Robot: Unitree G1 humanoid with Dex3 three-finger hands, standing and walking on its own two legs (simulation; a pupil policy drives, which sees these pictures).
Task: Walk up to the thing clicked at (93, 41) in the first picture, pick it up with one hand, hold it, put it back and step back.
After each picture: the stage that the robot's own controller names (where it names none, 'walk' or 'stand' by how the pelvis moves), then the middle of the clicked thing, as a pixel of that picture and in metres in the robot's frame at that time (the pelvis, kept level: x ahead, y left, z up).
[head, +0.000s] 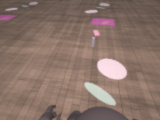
stand; (93, 42) +1.61 +0.02 -0.65
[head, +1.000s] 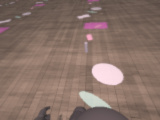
walk; (86, 47) +1.47 +0.26 -0.64
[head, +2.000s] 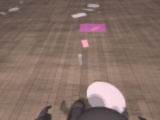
walk; (80, 59) +0.98 +0.30 -0.64
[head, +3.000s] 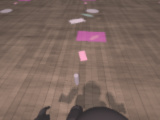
walk; (76, 79) +0.60 +0.24 -0.63
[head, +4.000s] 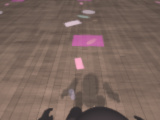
stand; (72, 94) +0.36 +0.25 -0.64
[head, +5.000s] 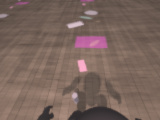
stand; (75, 98) +0.33 +0.21 -0.65
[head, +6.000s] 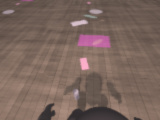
stand; (76, 94) +0.37 +0.20 -0.65
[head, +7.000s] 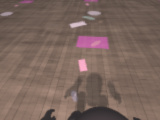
stand; (74, 96) +0.35 +0.23 -0.66
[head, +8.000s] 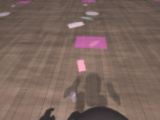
stand; (73, 97) +0.35 +0.23 -0.66
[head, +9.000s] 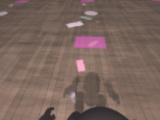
stand; (73, 97) +0.34 +0.23 -0.66
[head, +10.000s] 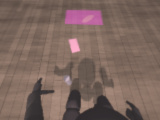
go down; (68, 80) +0.37 +0.26 -0.54
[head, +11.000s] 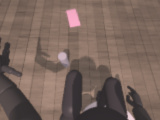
go down; (64, 60) +0.41 +0.30 -0.28
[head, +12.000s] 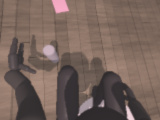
close in; (52, 55) +0.39 +0.32 -0.21
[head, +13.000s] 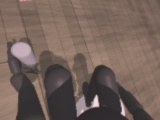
close; (27, 57) +0.36 +0.35 -0.14
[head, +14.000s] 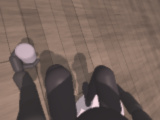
lift; (29, 57) +0.35 +0.34 -0.15
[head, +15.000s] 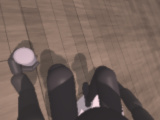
lift; (28, 59) +0.33 +0.35 -0.14
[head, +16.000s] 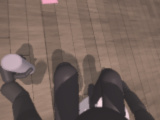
lift; (22, 66) +0.25 +0.41 -0.13
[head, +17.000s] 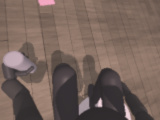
lift; (24, 64) +0.28 +0.40 -0.12
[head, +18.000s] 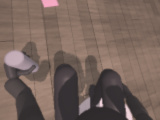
lift; (26, 64) +0.28 +0.40 -0.11
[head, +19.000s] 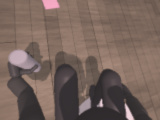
lift; (29, 63) +0.29 +0.39 -0.11
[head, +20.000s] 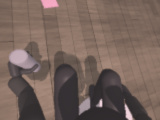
lift; (29, 63) +0.29 +0.39 -0.12
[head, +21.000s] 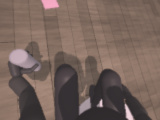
lift; (29, 62) +0.30 +0.39 -0.11
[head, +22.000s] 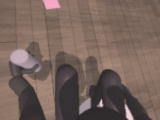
lift; (30, 63) +0.29 +0.39 -0.12
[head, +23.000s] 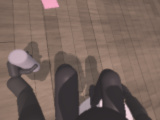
lift; (28, 63) +0.29 +0.40 -0.12
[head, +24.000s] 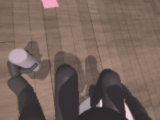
lift; (28, 62) +0.30 +0.40 -0.12
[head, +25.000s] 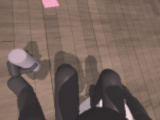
lift; (28, 62) +0.29 +0.40 -0.12
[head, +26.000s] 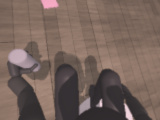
lift; (28, 62) +0.30 +0.40 -0.12
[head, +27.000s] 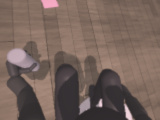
lift; (27, 62) +0.30 +0.40 -0.12
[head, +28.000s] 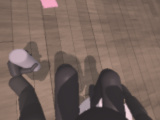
lift; (28, 62) +0.30 +0.39 -0.13
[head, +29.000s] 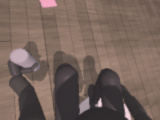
lift; (29, 62) +0.30 +0.39 -0.13
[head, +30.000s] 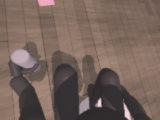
lift; (29, 63) +0.30 +0.38 -0.14
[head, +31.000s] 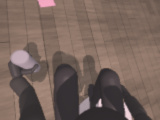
lift; (29, 63) +0.30 +0.39 -0.14
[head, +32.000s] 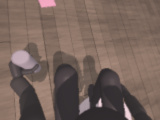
lift; (30, 64) +0.29 +0.39 -0.14
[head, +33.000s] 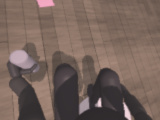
lift; (28, 63) +0.30 +0.39 -0.14
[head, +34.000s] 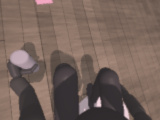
lift; (28, 63) +0.30 +0.38 -0.15
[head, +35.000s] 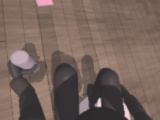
lift; (28, 63) +0.30 +0.38 -0.15
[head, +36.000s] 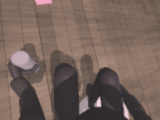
lift; (28, 64) +0.29 +0.38 -0.15
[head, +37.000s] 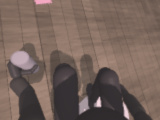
lift; (28, 64) +0.29 +0.38 -0.16
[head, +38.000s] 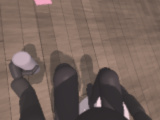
lift; (29, 64) +0.29 +0.37 -0.15
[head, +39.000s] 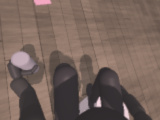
lift; (28, 64) +0.29 +0.38 -0.15
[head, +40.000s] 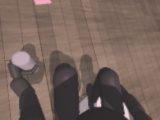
lift; (28, 64) +0.29 +0.38 -0.15
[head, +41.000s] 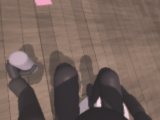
lift; (27, 64) +0.29 +0.39 -0.15
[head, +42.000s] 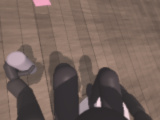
lift; (25, 65) +0.29 +0.39 -0.15
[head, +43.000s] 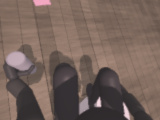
lift; (25, 65) +0.29 +0.39 -0.15
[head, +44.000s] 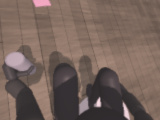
lift; (24, 65) +0.29 +0.40 -0.15
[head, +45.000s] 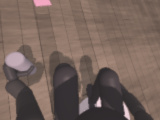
lift; (25, 65) +0.28 +0.40 -0.15
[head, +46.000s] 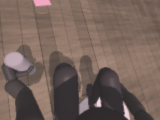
lift; (24, 65) +0.28 +0.40 -0.15
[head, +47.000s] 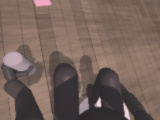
lift; (24, 65) +0.28 +0.40 -0.15
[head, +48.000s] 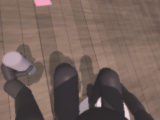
lift; (23, 65) +0.28 +0.40 -0.15
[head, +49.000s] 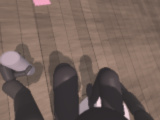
lift; (22, 65) +0.28 +0.41 -0.15
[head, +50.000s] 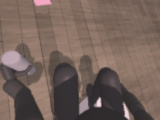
lift; (22, 65) +0.28 +0.41 -0.15
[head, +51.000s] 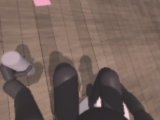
lift; (22, 65) +0.28 +0.41 -0.15
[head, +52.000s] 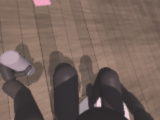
lift; (22, 65) +0.28 +0.41 -0.15
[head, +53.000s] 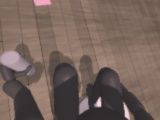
lift; (22, 65) +0.28 +0.41 -0.15
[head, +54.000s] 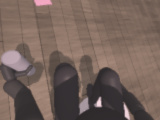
lift; (22, 65) +0.28 +0.41 -0.15
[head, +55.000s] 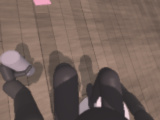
lift; (22, 65) +0.28 +0.41 -0.15
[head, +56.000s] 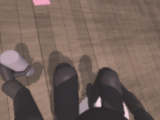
lift; (21, 65) +0.28 +0.41 -0.15
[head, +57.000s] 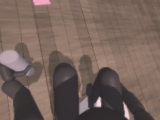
lift; (21, 65) +0.28 +0.41 -0.15
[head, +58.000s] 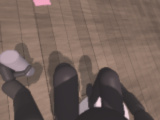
lift; (21, 65) +0.28 +0.41 -0.15
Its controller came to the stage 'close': yes
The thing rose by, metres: 0.06
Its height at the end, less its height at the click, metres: +0.00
